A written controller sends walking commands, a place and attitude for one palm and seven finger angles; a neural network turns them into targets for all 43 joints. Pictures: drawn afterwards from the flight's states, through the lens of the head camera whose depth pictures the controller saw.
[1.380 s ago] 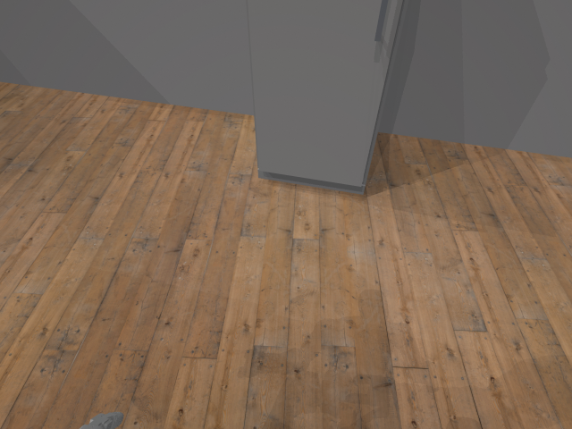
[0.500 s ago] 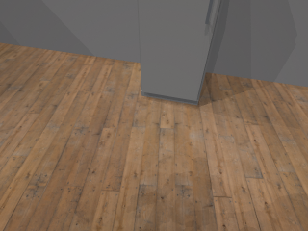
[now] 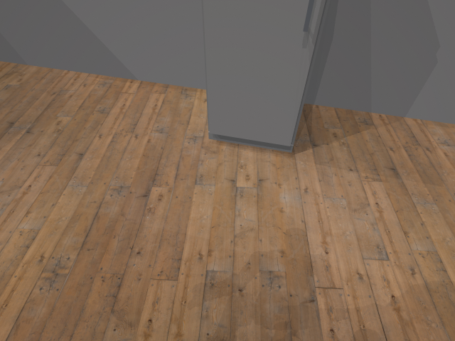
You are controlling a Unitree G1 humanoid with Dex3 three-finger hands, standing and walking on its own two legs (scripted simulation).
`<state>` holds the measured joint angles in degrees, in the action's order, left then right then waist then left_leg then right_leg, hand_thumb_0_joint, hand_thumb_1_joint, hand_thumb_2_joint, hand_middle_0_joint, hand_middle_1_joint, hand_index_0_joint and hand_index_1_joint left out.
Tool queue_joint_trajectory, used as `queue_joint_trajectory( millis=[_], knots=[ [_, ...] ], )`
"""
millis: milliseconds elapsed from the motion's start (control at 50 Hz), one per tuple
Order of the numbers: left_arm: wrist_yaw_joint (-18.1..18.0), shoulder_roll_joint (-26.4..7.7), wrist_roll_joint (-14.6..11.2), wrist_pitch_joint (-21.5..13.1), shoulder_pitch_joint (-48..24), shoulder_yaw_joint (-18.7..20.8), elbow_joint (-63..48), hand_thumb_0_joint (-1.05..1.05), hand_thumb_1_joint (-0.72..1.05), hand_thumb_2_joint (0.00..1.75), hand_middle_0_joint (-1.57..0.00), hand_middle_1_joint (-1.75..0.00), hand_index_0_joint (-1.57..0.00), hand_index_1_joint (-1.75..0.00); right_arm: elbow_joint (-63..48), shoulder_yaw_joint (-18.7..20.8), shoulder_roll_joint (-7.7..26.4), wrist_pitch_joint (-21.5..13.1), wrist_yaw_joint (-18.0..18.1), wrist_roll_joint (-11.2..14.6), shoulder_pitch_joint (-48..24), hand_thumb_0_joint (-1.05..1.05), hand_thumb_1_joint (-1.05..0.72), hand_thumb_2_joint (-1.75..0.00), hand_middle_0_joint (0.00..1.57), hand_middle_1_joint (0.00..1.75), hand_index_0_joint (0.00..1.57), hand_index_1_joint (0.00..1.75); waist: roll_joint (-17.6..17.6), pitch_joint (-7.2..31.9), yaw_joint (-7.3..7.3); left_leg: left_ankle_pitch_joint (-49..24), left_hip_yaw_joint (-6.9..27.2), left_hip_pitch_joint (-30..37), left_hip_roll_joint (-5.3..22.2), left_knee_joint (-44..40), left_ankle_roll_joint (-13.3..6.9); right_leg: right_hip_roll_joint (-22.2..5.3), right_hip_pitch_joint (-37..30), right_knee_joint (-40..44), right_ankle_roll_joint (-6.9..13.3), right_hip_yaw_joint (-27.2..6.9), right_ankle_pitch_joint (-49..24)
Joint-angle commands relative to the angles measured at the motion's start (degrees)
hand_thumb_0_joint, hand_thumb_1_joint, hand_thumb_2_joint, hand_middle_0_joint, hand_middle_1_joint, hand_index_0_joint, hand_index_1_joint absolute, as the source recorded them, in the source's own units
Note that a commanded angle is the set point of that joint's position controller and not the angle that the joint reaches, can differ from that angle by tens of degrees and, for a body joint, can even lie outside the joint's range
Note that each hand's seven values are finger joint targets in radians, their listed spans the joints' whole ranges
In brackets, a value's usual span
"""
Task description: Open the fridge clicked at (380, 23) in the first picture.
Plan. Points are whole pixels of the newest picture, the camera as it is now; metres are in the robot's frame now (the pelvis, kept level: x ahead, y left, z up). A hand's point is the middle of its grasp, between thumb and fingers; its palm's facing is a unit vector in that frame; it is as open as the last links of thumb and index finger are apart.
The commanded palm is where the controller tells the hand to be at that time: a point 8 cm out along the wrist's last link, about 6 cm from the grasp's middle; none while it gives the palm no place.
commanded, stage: look at it before walking up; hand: right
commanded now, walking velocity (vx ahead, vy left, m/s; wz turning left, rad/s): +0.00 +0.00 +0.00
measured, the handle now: out of the picture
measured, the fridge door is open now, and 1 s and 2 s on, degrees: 0 0 0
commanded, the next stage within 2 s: walk to a spot facing it in 0.06 s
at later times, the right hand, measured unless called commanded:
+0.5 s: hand out of the picture +0.04 -0.21 -0.20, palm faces -0.02 +0.99 -0.16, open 7.4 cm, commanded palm none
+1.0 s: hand (302, 281) +0.31 -0.16 -0.19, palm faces -0.02 +0.98 -0.18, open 7.2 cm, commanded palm none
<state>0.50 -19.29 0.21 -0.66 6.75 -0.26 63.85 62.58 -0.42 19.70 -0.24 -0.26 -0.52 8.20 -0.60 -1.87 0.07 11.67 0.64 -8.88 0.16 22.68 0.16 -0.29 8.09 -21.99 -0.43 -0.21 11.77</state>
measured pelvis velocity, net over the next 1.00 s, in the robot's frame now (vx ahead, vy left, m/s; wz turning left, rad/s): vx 0.25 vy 0.02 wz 0.02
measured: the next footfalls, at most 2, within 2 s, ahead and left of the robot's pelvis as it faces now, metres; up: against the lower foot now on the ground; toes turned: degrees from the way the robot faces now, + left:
left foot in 0.78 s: +0.30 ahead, +0.14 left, +0.00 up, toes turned +11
right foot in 1.12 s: +0.42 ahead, -0.10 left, +0.00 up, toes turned -11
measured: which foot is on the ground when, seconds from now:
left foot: down 0.00-0.44, up 0.46-0.76, down 0.78-1.00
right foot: down 0.00-0.78, up 0.80-1.00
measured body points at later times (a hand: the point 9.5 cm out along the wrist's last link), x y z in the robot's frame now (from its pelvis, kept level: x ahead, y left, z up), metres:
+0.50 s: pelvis +0.06 -0.02 -0.01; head +0.05 -0.04 +0.43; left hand +0.04 +0.22 -0.16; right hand +0.04 -0.26 -0.18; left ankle +0.01 +0.11 -0.72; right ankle +0.00 -0.13 -0.74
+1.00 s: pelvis +0.25 +0.02 -0.01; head +0.26 +0.00 +0.44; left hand +0.25 +0.26 -0.16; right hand +0.31 -0.21 -0.17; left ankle +0.26 +0.14 -0.74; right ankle +0.27 -0.10 -0.70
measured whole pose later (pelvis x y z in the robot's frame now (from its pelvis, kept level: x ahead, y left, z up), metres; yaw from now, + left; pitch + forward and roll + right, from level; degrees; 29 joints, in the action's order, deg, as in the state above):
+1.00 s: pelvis +0.25 +0.02 -0.01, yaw +1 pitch -1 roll +2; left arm 0.6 -9.2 1.1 -1.6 16.6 3.5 61.7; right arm 61.0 3.1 10.3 -3.0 0.8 -1.7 13.7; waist -0.1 -1.3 2.5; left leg 15.4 -9.9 -13.4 1.9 29.9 -0.7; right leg -8.2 28.3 -57.9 -0.1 5.3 19.3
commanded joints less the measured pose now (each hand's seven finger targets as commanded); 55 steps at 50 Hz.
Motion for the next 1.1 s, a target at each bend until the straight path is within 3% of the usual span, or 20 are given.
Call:
queue_joint_trajectory(
  millis=[0,140,200,260,360,400,420,440,460,500,580,660,720,740,760,780,840,920,1040,1080],
  knots=[
    [-1.03,-11.73,0.18,-1.01,-2.83,2.28,-3.84,0.00,0.90,0.90,-0.20,-0.30,-0.20,-0.30,-3.96,2.32,11.54,-1.32,0.89,-0.16,-2.17,0.00,-0.90,-0.90,0.20,0.30,0.20,0.30,0.20,2.86,-0.15,-4.35,5.90,-0.35,6.83,-4.95,-1.99,-6.30,-0.23,3.66,2.03,-5.44,-5.52],
    [-1.13,-11.85,0.15,-1.19,-3.02,2.14,-3.66,0.00,0.90,0.90,-0.20,-0.30,-0.20,-0.30,-3.77,2.27,11.58,-1.34,0.93,-0.09,-2.28,0.00,-0.90,-0.90,0.20,0.30,0.20,0.30,0.62,3.22,-0.26,-7.17,5.49,0.71,6.81,-4.32,-1.90,-6.59,-0.60,3.96,1.97,-5.39,-7.59],
    [-0.60,-3.83,0.89,0.37,2.36,0.47,-1.73,0.00,0.90,0.90,-0.20,-0.30,-0.20,-0.30,-1.52,0.82,4.22,0.25,0.96,-0.42,3.91,0.00,-0.90,-0.90,0.20,0.30,0.20,0.30,-1.22,2.19,-0.51,12.56,6.50,-0.98,6.11,-5.41,-1.26,-4.97,1.72,1.88,1.00,-3.37,8.72],
    [-0.35,-3.41,1.41,0.74,3.78,0.94,-2.72,0.00,0.90,0.90,-0.20,-0.30,-0.20,-0.30,-2.34,1.98,5.66,0.76,0.19,-0.82,6.32,0.00,-0.90,-0.90,0.20,0.30,0.20,0.30,-5.07,-5.89,-1.07,26.91,11.57,-5.12,7.32,-8.27,-3.67,-2.36,10.82,-2.48,1.05,-1.59,19.61],
    [-0.50,-0.53,0.97,-1.00,9.37,1.59,-3.65,0.00,0.90,0.90,-0.20,-0.30,-0.20,-0.30,-3.72,3.58,5.03,-0.52,0.18,-0.38,8.80,0.00,-0.90,-0.90,0.20,0.30,0.20,0.30,-5.35,-3.82,0.81,23.48,14.24,-6.09,11.28,-7.10,-7.92,-2.57,7.91,-8.84,1.51,2.50,12.00],
    [-0.65,-1.38,0.96,-1.69,14.70,2.20,-1.94,0.00,0.90,0.90,-0.20,-0.30,-0.20,-0.30,-4.58,3.38,1.88,-0.62,-0.19,-0.37,7.21,0.00,-0.90,-0.90,0.20,0.30,0.20,0.30,4.04,-5.28,3.08,18.33,6.60,-15.44,4.73,3.93,-5.38,-6.13,-1.37,-0.75,3.47,-4.08,14.63],
    [-0.86,-4.06,1.32,-2.10,20.30,3.13,-0.26,0.00,0.90,0.90,-0.20,-0.30,-0.20,-0.30,-5.85,2.99,-1.18,-0.76,-0.43,-0.54,5.22,0.00,-0.90,-0.90,0.20,0.30,0.20,0.30,14.16,-5.87,5.11,15.27,-2.13,-22.81,-0.68,18.76,-2.73,-14.61,-6.14,7.21,7.08,-15.94,17.72],
    [-1.52,-4.72,1.48,-2.67,26.14,3.65,1.12,0.00,0.90,0.90,-0.20,-0.30,-0.20,-0.30,-8.56,2.69,-2.51,-1.54,-0.21,-0.80,0.09,0.00,-0.90,-0.90,0.20,0.30,0.20,0.30,17.48,-8.79,7.09,19.01,-3.83,-32.72,-1.29,30.20,-1.69,-21.05,-10.82,12.56,11.18,-26.00,9.78],
    [-2.00,-3.05,1.23,-2.92,27.16,3.15,1.61,0.00,0.90,0.90,-0.20,-0.30,-0.20,-0.30,-9.35,3.00,-2.16,-2.07,-0.15,-0.92,-1.61,0.00,-0.90,-0.90,0.20,0.30,0.20,0.30,11.49,-10.10,6.44,17.70,-0.55,-36.70,2.22,36.24,-1.91,-23.06,-12.53,11.24,13.46,-25.85,-0.81],
    [-2.33,0.11,1.02,-3.83,25.37,2.64,0.99,0.00,0.90,0.90,-0.20,-0.30,-0.20,-0.30,-8.40,3.16,-3.04,-2.57,-0.82,-0.77,-0.84,0.00,-0.90,-0.90,0.20,0.30,0.20,0.30,5.49,-7.96,4.46,14.24,-0.29,-35.90,5.32,38.86,-1.43,-21.33,-12.84,8.98,13.41,-18.68,-14.13],
    [-2.67,1.71,1.13,-4.62,23.43,2.85,1.46,0.00,0.90,0.90,-0.20,-0.30,-0.20,-0.30,-8.43,3.06,-6.82,-1.55,-1.78,-0.62,-0.96,0.00,-0.90,-0.90,0.20,0.30,0.20,0.30,7.78,-7.13,2.29,7.77,-4.19,-28.29,6.40,28.94,-0.45,-16.21,-7.46,11.18,10.41,-6.38,-11.12],
    [-2.60,1.97,1.29,-4.37,23.63,3.20,3.03,0.00,0.90,0.90,-0.20,-0.30,-0.20,-0.30,-8.31,3.38,-8.17,-1.64,-1.93,-0.47,-1.20,0.00,-0.90,-0.90,0.20,0.30,0.20,0.30,8.71,-6.69,1.31,2.89,-8.87,-16.05,3.19,16.78,-1.71,-14.46,-3.35,9.32,8.68,-1.17,-16.73],
    [-2.37,1.79,0.69,-4.03,22.55,3.47,3.44,0.00,0.90,0.90,-0.20,-0.30,-0.20,-0.30,-3.99,4.69,-5.25,-2.33,-1.22,-0.99,12.33,0.00,-0.90,-0.90,0.20,0.30,0.20,0.30,4.32,-0.39,-5.31,-1.16,-11.21,4.39,-0.42,10.44,-3.51,-11.26,1.38,-8.82,5.75,3.87,-29.17],
    [-1.81,3.27,0.26,-4.12,22.36,3.32,2.77,0.00,0.90,0.90,-0.20,-0.30,-0.20,-0.30,-1.68,5.87,-0.97,-3.15,-0.57,-1.38,21.10,0.00,-0.90,-0.90,0.20,0.30,0.20,0.30,-0.71,4.68,-9.05,2.15,-3.19,16.97,6.54,8.20,-6.08,-8.97,10.38,-23.54,3.67,5.64,-20.44],
    [-1.47,7.70,-0.41,-4.50,24.18,2.66,0.79,0.00,0.90,0.90,-0.20,-0.30,-0.20,-0.30,-0.30,7.53,5.68,-3.63,0.42,-1.29,27.51,0.00,-0.90,-0.90,0.20,0.30,0.20,0.30,-14.18,11.76,-9.58,8.11,23.61,25.89,24.29,-0.63,-12.42,-1.81,23.67,-44.43,1.60,6.98,13.63],
    [-1.45,7.05,-0.28,-4.02,19.14,2.95,-1.11,0.00,0.90,0.90,-0.20,-0.30,-0.20,-0.30,-0.33,7.55,7.08,-3.22,0.52,-0.10,26.47,0.00,-0.90,-0.90,0.20,0.30,0.20,0.30,-10.62,9.80,-9.14,16.90,32.84,20.13,28.75,-8.88,-15.26,-2.58,28.20,-55.29,2.65,1.83,20.89],
    [-0.50,8.37,1.18,-2.43,14.34,3.58,-2.53,0.00,0.90,0.90,-0.20,-0.30,-0.20,-0.30,-3.96,4.98,-1.58,-3.16,1.33,-0.85,10.47,0.00,-0.90,-0.90,0.20,0.30,0.20,0.30,-4.90,-3.86,-2.08,22.37,17.60,-5.97,23.46,-11.98,-10.88,-9.85,26.85,-54.10,2.20,-0.49,10.12],
    [0.24,11.00,1.19,-0.57,18.69,3.47,-2.12,0.00,0.90,0.90,-0.20,-0.30,-0.20,-0.30,-4.29,4.37,-2.60,-3.67,1.33,-1.47,6.72,0.00,-0.90,-0.90,0.20,0.30,0.20,0.30,-5.90,-2.62,2.91,11.51,1.12,-15.17,17.43,-12.19,-8.00,-9.80,16.59,-36.25,0.08,3.47,7.68],
    [1.20,8.53,1.10,-1.91,15.28,4.12,-5.22,0.00,0.90,0.90,-0.20,-0.30,-0.20,-0.30,-3.81,5.26,-0.37,-3.16,0.48,-1.31,7.11,0.00,-0.90,-0.90,0.20,0.30,0.20,0.30,-3.17,-4.25,3.65,18.33,-1.98,-15.94,14.67,-7.92,-6.71,-5.85,4.84,-17.21,-0.35,10.29,2.27],
    [0.54,4.65,1.24,-2.58,21.21,4.93,-3.52,0.00,0.90,0.90,-0.20,-0.30,-0.20,-0.30,-4.19,4.77,-2.79,-2.75,0.12,-0.94,8.16,0.00,-0.90,-0.90,0.20,0.30,0.20,0.30,6.84,-2.69,6.47,14.50,-5.78,-18.90,9.84,6.29,-4.77,-5.94,-5.99,-8.64,-0.13,7.97,8.27]
  ],
)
